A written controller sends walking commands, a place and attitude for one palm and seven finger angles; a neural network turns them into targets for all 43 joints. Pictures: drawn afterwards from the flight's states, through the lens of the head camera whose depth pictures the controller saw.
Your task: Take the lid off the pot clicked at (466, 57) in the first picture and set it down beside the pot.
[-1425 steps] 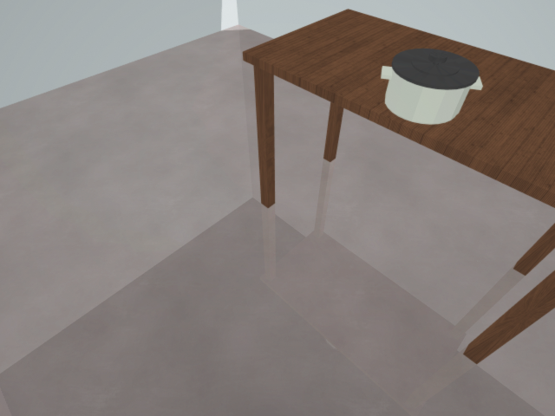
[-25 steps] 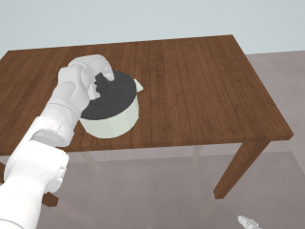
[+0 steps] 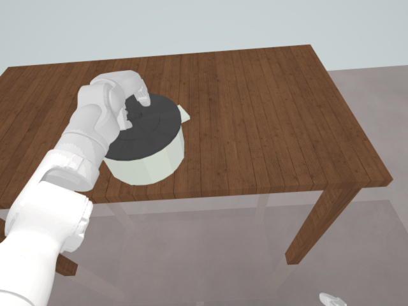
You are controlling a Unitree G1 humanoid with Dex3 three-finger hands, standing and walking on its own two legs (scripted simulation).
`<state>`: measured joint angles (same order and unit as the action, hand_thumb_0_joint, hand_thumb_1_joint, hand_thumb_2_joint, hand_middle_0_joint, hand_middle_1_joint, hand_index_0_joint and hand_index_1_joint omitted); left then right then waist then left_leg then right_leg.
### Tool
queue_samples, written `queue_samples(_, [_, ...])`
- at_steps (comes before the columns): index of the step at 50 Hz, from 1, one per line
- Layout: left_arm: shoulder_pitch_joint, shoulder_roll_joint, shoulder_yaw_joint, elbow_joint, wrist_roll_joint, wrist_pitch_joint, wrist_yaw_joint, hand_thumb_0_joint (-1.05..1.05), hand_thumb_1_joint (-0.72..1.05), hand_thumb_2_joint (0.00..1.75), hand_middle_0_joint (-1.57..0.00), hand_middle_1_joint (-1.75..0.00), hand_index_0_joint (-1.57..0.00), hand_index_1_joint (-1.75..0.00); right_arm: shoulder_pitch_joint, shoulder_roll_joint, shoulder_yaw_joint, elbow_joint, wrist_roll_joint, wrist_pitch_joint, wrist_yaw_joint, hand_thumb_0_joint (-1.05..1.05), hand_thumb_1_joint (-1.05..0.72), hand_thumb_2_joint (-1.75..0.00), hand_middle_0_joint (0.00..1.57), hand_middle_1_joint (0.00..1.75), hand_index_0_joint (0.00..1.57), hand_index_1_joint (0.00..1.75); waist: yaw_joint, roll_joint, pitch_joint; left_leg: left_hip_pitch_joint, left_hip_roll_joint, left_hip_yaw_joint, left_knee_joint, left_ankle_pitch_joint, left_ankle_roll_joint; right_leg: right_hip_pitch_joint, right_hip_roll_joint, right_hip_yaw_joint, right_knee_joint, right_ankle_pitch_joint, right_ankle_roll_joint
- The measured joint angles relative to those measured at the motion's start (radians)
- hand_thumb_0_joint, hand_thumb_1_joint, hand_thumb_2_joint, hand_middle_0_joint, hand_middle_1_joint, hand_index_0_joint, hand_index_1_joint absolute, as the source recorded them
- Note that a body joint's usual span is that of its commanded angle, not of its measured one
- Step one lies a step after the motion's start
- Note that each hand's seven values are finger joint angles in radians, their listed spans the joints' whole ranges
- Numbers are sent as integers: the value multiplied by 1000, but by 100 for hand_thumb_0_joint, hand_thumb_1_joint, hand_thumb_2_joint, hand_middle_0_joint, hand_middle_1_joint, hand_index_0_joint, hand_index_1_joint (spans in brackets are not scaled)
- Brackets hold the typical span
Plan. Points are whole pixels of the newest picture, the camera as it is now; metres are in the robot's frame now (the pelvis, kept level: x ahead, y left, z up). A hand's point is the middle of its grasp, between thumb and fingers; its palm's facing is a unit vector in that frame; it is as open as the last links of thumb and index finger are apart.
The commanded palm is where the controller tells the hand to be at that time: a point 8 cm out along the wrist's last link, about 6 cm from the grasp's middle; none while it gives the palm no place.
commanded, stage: lower the open fingers around the knob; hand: left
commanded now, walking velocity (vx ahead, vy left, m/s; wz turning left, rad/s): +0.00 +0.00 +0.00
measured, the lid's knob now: (132, 114) +0.48 +0.15 +0.12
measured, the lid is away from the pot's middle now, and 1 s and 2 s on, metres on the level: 0.00 0.01 0.00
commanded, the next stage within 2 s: close the fingers and squeeze the knob in 0.28 s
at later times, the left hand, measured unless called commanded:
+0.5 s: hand (125, 116) +0.45 +0.15 +0.15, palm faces -0.35 -0.05 -0.94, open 10.1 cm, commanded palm +0.44 +0.14 +0.19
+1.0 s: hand (127, 115) +0.46 +0.15 +0.14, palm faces -0.35 -0.06 -0.94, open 8.4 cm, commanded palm +0.45 +0.15 +0.19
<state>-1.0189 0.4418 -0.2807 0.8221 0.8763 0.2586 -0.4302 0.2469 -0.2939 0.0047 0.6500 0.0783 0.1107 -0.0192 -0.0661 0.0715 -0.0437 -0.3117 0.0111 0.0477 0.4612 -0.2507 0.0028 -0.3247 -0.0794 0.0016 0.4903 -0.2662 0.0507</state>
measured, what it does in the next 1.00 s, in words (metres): stands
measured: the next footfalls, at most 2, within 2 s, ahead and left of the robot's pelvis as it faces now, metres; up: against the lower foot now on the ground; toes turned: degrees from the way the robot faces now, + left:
none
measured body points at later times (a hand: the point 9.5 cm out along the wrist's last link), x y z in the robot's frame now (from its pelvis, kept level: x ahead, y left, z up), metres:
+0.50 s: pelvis +0.00 +0.00 +0.00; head +0.03 -0.03 +0.45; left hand +0.47 +0.15 +0.20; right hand +0.12 -0.25 -0.13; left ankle -0.01 +0.12 -0.74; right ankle -0.02 -0.15 -0.74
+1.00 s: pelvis +0.01 +0.00 +0.00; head +0.04 -0.03 +0.45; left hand +0.47 +0.15 +0.19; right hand +0.12 -0.26 -0.13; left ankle -0.01 +0.12 -0.74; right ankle -0.02 -0.15 -0.74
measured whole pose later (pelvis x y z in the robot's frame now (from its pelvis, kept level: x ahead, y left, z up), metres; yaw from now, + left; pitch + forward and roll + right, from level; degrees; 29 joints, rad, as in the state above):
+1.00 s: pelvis +0.01 +0.00 +0.00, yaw +1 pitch +6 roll +1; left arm -0.97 0.42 -0.30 0.73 0.87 0.30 -0.42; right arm 0.23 -0.29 0.00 0.66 0.07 0.11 -0.01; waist -0.06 0.07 -0.04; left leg -0.30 0.01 0.04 0.45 -0.26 0.00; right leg -0.31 -0.08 -0.01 0.48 -0.27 0.05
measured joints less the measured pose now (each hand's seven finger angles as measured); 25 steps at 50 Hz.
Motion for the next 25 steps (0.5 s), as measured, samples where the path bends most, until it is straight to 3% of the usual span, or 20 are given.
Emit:
queue_samples(20, [22,-24,-36,-56,1,35,2,0,-30,150,-89,-10,-86,-8,-28,10,0,-5,-3,2,10,1,-90,-89,20,30,20,30,15,2,-3,0,-8,-8,2,-1,3,6,-7,-8,-1,-2,2])
queue_samples(25, [22,-32,-41,-56,-5,43,1,0,-23,134,-76,-30,-75,-28,-33,15,3,0,-5,2,11,1,-90,-89,20,30,20,30,19,4,-4,1,-10,-11,1,0,3,9,-10,-11,-1,-4,2])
